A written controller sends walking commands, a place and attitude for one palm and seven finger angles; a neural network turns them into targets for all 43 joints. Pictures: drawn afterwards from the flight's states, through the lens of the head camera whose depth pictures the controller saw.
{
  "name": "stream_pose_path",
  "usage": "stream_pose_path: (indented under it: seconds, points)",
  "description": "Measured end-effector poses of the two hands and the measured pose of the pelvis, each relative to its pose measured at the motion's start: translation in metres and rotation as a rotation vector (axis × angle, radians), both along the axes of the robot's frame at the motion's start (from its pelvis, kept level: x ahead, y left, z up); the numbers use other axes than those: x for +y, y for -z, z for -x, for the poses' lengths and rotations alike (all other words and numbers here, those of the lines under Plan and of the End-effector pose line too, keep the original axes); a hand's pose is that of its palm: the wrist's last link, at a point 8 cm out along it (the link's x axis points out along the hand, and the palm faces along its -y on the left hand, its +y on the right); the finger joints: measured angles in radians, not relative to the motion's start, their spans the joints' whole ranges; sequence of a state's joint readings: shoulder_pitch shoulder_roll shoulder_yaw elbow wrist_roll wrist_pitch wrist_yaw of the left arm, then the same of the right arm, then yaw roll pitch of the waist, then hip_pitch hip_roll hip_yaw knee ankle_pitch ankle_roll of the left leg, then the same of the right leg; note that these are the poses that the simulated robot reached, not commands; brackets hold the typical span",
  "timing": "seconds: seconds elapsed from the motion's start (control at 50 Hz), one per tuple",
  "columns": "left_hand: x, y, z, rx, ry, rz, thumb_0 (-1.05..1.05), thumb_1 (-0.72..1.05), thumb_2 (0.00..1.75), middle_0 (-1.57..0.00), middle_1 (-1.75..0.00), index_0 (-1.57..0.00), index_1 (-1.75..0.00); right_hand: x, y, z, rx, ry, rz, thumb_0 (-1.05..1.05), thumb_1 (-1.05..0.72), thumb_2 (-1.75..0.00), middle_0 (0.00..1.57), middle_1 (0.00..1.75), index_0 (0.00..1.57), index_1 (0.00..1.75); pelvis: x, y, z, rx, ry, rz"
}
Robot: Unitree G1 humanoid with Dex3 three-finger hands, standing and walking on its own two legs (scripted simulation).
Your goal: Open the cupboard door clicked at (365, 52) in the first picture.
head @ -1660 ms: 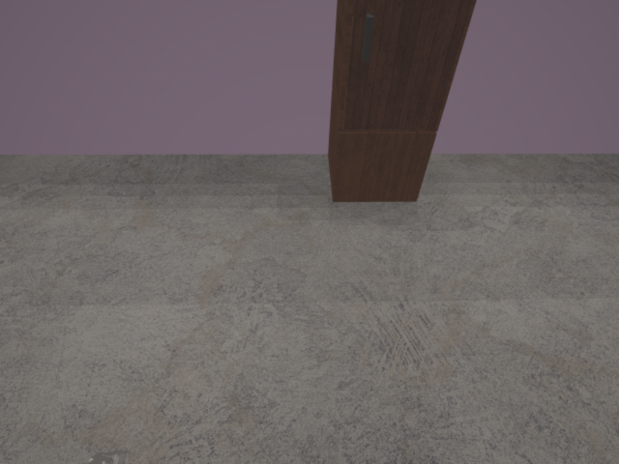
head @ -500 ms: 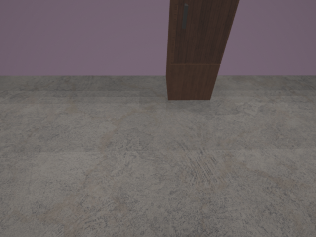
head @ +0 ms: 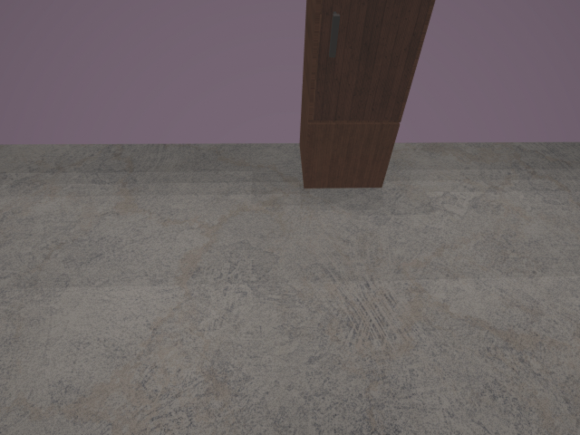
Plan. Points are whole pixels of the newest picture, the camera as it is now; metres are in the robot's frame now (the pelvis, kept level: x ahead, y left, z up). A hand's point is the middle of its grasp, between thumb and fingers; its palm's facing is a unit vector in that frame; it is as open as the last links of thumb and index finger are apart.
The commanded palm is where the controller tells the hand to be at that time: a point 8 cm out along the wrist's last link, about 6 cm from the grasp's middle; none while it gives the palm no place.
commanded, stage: walk to a spot facing it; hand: left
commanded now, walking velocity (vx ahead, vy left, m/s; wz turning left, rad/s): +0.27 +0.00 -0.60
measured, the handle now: (333, 34) +1.39 -0.05 +0.01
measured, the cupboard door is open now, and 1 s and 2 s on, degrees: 0 0 0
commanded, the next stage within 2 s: none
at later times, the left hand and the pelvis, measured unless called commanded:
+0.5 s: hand out of the picture +0.10 +0.13 -0.16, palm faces -0.17 -0.97 -0.17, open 7.4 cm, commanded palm none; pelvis +0.12 -0.05 +0.00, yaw -15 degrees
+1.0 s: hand (246, 257) +0.51 +0.14 -0.17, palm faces -0.46 -0.87 -0.18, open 7.4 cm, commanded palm none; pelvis +0.34 +0.00 +0.00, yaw -32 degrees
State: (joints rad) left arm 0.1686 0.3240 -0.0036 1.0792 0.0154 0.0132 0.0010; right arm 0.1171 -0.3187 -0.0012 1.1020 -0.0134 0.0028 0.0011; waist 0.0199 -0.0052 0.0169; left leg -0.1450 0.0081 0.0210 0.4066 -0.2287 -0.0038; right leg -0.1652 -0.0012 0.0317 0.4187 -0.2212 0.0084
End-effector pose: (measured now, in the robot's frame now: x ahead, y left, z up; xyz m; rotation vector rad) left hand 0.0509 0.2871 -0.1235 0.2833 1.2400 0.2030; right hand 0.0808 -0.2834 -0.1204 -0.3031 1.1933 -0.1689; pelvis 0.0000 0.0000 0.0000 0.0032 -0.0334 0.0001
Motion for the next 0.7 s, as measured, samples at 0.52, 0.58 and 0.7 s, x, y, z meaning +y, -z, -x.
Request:
stream_pose_path:
  seconds: [0.52,0.58,0.7]
  points:
    - [-0.105,0.011,-0.068,0.222,0.126,0.132,0.0,0.91,0.9,-0.2,-0.3,-0.2,-0.3,-0.02,0.009,-0.072,-0.083,0.284,-0.116,0.01,-0.91,-0.9,0.19,0.3,0.2,0.3,-0.044,0.0,-0.124,0.044,0.272,-0.003]
    - [-0.098,0.014,-0.097,0.219,0.136,0.128,0.0,0.9,0.9,-0.2,-0.3,-0.21,-0.3,-0.015,0.006,-0.112,-0.125,0.28,-0.113,0.01,-0.91,-0.9,0.19,0.3,0.2,0.3,-0.038,0.002,-0.15,0.049,0.296,0.006]
    - [-0.07,0.037,-0.172,0.221,0.162,0.123,0.0,0.9,0.9,-0.2,-0.3,-0.2,-0.3,0.005,0.006,-0.199,-0.205,0.268,-0.087,0.01,-0.91,-0.9,0.19,0.3,0.2,0.3,-0.018,0.018,-0.216,0.054,0.352,0.023]
